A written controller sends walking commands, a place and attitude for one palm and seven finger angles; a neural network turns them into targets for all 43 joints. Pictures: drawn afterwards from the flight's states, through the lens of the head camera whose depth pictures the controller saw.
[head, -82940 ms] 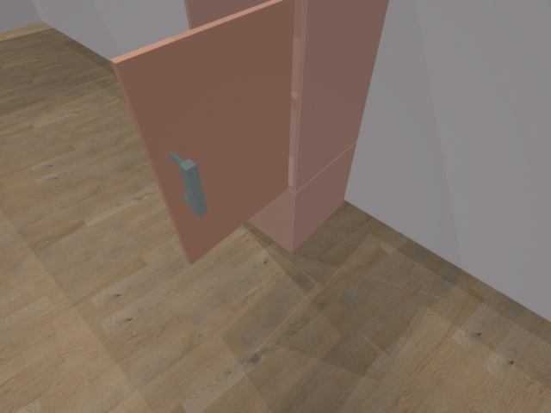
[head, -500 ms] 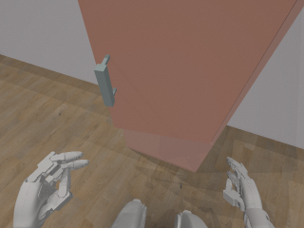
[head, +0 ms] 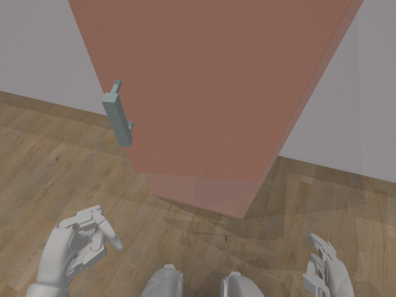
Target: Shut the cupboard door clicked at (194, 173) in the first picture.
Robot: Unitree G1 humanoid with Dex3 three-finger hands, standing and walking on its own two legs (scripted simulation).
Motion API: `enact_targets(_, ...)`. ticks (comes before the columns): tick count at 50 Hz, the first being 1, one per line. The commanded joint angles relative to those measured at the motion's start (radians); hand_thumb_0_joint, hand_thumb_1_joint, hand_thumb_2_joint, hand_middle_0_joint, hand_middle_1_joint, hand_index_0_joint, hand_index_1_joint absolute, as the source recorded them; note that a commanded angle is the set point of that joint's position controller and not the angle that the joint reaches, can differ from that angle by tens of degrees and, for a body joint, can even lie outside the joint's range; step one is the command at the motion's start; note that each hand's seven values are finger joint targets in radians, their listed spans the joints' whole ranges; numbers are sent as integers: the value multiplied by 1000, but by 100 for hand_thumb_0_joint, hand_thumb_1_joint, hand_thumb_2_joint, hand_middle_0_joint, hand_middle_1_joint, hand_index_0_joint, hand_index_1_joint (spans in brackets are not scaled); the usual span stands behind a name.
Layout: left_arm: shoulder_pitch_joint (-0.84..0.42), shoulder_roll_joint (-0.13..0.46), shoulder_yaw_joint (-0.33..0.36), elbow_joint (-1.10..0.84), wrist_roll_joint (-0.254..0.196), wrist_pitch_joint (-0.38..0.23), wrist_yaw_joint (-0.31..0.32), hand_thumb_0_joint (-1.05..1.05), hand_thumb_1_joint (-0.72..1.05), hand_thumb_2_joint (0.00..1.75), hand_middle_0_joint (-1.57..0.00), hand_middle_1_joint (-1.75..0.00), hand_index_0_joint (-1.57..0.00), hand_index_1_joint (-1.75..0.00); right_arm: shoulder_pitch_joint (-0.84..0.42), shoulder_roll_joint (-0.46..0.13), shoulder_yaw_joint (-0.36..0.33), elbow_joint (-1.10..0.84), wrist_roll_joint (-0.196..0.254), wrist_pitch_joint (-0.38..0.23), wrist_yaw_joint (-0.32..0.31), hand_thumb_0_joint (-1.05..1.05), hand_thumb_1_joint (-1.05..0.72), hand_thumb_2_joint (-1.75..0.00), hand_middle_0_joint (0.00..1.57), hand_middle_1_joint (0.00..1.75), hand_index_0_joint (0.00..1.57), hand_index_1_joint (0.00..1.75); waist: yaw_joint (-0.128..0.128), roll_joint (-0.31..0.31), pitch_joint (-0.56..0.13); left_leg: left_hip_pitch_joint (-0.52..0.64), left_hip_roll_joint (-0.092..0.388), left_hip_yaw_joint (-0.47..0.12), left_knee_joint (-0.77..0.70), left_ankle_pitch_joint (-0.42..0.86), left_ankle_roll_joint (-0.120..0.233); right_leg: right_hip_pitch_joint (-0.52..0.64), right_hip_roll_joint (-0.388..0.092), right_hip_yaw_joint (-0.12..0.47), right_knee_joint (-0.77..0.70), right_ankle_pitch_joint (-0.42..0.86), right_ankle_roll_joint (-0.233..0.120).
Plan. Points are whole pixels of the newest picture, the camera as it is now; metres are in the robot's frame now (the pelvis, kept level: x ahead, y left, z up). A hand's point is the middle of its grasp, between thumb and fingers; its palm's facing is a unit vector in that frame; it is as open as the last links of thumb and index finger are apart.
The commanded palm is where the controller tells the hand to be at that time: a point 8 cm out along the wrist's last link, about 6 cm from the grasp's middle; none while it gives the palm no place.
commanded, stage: raise the hand and make a fist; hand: left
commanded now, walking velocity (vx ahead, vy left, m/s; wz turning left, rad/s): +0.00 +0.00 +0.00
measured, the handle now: (121, 114) +0.47 +0.20 +0.07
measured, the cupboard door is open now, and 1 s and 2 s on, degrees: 11 11 11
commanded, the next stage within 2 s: bring the fist close to the handle in 0.82 s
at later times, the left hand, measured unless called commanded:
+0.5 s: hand (80, 217) +0.23 +0.21 +0.08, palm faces +0.03 -1.00 -0.05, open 3.1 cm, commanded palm +0.21 +0.26 +0.08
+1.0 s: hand (94, 227) +0.23 +0.19 +0.07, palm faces -0.01 -1.00 -0.03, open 3.1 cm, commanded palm +0.22 +0.25 +0.08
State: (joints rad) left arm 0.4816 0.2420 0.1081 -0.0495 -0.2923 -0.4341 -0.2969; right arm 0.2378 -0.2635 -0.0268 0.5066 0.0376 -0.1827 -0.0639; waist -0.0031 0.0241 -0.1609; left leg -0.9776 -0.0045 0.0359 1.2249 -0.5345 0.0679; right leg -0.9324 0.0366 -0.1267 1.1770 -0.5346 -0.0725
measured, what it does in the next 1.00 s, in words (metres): stands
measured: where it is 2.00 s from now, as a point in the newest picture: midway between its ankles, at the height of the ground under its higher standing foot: outside the picture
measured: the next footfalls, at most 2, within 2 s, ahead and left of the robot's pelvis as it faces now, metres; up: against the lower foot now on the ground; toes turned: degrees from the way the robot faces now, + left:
none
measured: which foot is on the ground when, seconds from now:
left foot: down 0.00-1.00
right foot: down 0.00-1.00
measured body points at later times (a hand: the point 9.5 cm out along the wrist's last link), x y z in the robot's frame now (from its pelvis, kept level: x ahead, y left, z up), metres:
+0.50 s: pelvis +0.01 +0.02 +0.02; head +0.06 +0.03 +0.47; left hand +0.23 +0.26 +0.09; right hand +0.19 -0.22 -0.05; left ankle +0.03 +0.08 -0.64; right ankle +0.02 -0.08 -0.64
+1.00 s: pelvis +0.01 +0.00 +0.02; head +0.06 +0.01 +0.47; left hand +0.22 +0.24 +0.08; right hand +0.19 -0.23 -0.05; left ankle +0.03 +0.08 -0.64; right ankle +0.02 -0.08 -0.64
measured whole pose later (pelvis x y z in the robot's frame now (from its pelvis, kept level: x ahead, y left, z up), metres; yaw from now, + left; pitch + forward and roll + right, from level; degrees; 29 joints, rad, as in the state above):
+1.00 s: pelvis +0.01 +0.00 +0.02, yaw +1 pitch +14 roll -2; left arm 0.38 0.25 0.12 0.00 -0.28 -0.38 -0.24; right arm 0.27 -0.25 0.03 0.47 0.02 -0.14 -0.04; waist 0.00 0.03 -0.16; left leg -0.86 -0.02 0.03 1.13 -0.51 0.07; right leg -0.82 0.03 -0.12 1.08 -0.51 -0.06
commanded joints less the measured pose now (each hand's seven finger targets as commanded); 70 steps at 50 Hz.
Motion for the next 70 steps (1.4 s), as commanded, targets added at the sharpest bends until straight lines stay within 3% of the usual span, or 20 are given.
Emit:
enact_targets(1, 11, 134, 153, -296, -38, -68, 92, 0, 90, 90, -121, -140, -121, -140, -43, -90, -27, -187, 2, -39, -1, 0, -90, -90, 20, 30, 20, 30, 47, 55, -234, 222, 4, -108, -259, 215, -43, 222, -7, 116, -217, 143, 32)
enact_targets(2, 12, 119, 138, -295, -33, -66, 109, 0, 90, 90, -123, -142, -123, -142, -43, -91, -24, -186, -1, -35, 2, 0, -90, -90, 20, 30, 20, 30, 40, 77, -217, 235, 6, -111, -265, 220, -47, 209, -5, 103, -214, 158, 31)
enact_targets(4, 5, 81, 96, -225, -15, -44, 119, 0, 90, 90, -126, -146, -126, -146, -37, -98, -18, -183, -6, -22, 7, 0, -90, -90, 20, 30, 20, 30, 12, 42, -155, 217, 11, -118, -267, 203, -45, 174, -1, 88, -217, 156, 34)
enact_targets(8, -57, 66, 15, -118, 21, 0, 71, 0, 90, 90, -130, -150, -130, -150, -23, -125, -10, -189, -5, -12, 9, 0, -90, -90, 20, 30, 20, 30, -30, -9, -53, 181, 16, -138, -283, 115, -40, 127, 0, 87, -250, 91, 36)
enact_targets(10, -101, 87, 16, -147, 21, 3, 46, 0, 90, 90, -130, -150, -130, -150, -19, -132, -9, -199, -2, -20, 7, 0, -90, -90, 20, 30, 20, 30, -26, 10, -87, 209, 17, -141, -291, 111, -43, 137, -3, 89, -255, 90, 34)
enact_targets(13, -170, 160, 92, -230, 5, -14, 49, 0, 90, 90, -130, -150, -130, -150, -13, -130, -4, -201, -7, -28, 3, 0, -90, -90, 20, 30, 20, 30, -1, 63, -166, 264, 15, -147, -297, 170, -50, 178, 1, 85, -237, 142, 25)
enact_targets(16, -166, 165, 133, -275, -11, -48, 77, 0, 90, 90, -130, -150, -130, -150, -17, -113, 1, -194, -12, -33, 7, 0, -90, -90, 20, 30, 20, 30, 21, 84, -221, 323, 17, -151, -307, 253, -68, 200, 4, 73, -220, 194, 22)
enact_targets(19, -140, 128, 113, -229, -8, -51, 94, 0, 90, 90, -130, -150, -130, -150, -14, -114, 1, -181, -14, -28, 15, 0, -90, -90, 20, 30, 20, 30, 14, 88, -199, 336, 22, -156, -308, 303, -78, 181, 6, 62, -211, 224, 23)
enact_targets(23, -113, 76, 47, -104, 5, 13, 58, 0, 90, 90, -130, -150, -130, -150, -1, -131, -5, -179, -7, -13, 22, 0, -90, -90, 20, 30, 20, 30, -9, 25, -132, 291, 23, -159, -321, 258, -73, 179, 5, 58, -237, 205, 28)
enact_targets(27, -137, 108, 66, -116, -3, 53, 24, 0, 90, 90, -130, -150, -130, -150, 4, -136, -12, -199, 1, -7, 16, 0, -90, -90, 20, 30, 20, 30, -3, -22, -164, 275, 14, -134, -313, 258, -59, 229, -1, 73, -258, 223, 35)
enact_targets(33, -194, 170, 144, -252, -12, -52, 90, 0, 90, 90, -130, -150, -130, -150, -10, -119, -5, -187, -16, -16, 16, 0, -90, -90, 20, 30, 20, 30, 25, 87, -208, 316, 12, -131, -299, 327, -71, 230, 3, 79, -221, 256, 20)
enact_targets(34, -174, 145, 128, -235, -8, -62, 96, 0, 90, 90, -130, -150, -130, -150, -11, -114, -3, -180, -18, -16, 20, 0, -90, -90, 20, 30, 20, 30, 21, 94, -202, 327, 15, -134, -299, 339, -77, 213, 2, 74, -215, 257, 20)
enact_targets(41, -121, 103, 62, -114, 4, 2, 43, 0, 90, 90, -130, -150, -130, -150, -3, -134, -13, -188, -5, 0, 28, 0, -90, -90, 20, 30, 20, 30, -3, 14, -162, 261, 10, -124, -298, 234, -58, 211, -2, 87, -248, 206, 33)
enact_targets(46, -180, 144, 109, -200, -18, -7, 50, 0, 90, 90, -130, -150, -130, -150, -17, -123, -7, -200, -3, -1, 14, 0, -90, -90, 20, 30, 20, 30, 8, 14, -190, 259, 4, -112, -289, 236, -48, 252, -4, 107, -258, 206, 32)
enact_targets(51, -319, 149, 125, -122, -4, -64, 84, 0, 90, 90, -130, -150, -130, -150, -17, -118, 3, -153, -13, -8, 11, 0, -90, -90, 20, 30, 20, 30, -17, 14, -133, 197, 6, -109, -250, 167, -46, 181, -4, 123, -250, 126, 33)
enact_targets(53, -386, 127, 84, -70, 3, -51, 69, 0, 90, 90, -130, -150, -130, -150, -19, -126, 5, -143, -11, -9, 12, 0, -90, -90, 20, 30, 20, 30, -35, 30, -112, 181, 4, -111, -242, 126, -39, 152, -7, 133, -260, 84, 33)
enact_targets(56, -403, 141, 83, -4, 2, -3, 33, 0, 90, 90, -130, -150, -130, -150, -12, -135, 1, -145, 0, -6, 10, 0, -90, -90, 20, 30, 20, 30, -24, 18, -153, 176, 2, -101, -248, 131, -37, 201, -17, 158, -287, 77, 38)
enact_targets(59, -468, 174, 108, 0, -7, 42, 17, 0, 90, 90, -130, -150, -130, -150, -8, -135, 3, -148, 5, -2, 4, 0, -90, -90, 20, 30, 20, 30, -10, 6, -231, 190, 0, -92, -246, 190, -32, 279, -22, 177, -294, 139, 43)
enact_targets(63, -562, 222, 177, -3, -18, 32, 54, 0, 90, 90, -130, -150, -130, -150, -14, -125, 7, -135, 0, 5, 2, 0, -90, -90, 20, 30, 20, 30, 4, 25, -252, 193, 2, -85, -245, 239, -34, 320, -23, 186, -284, 201, 43)
enact_targets(70, -532, 158, 137, 163, -2, 15, 55, 0, 90, 90, -130, -150, -130, -150, 8, -128, -1, -112, 0, 26, 25, 0, -90, -90, 20, 30, 20, 30, -3, -16, -214, 192, 4, -74, -257, 280, -39, 319, -29, 180, -276, 312, 56)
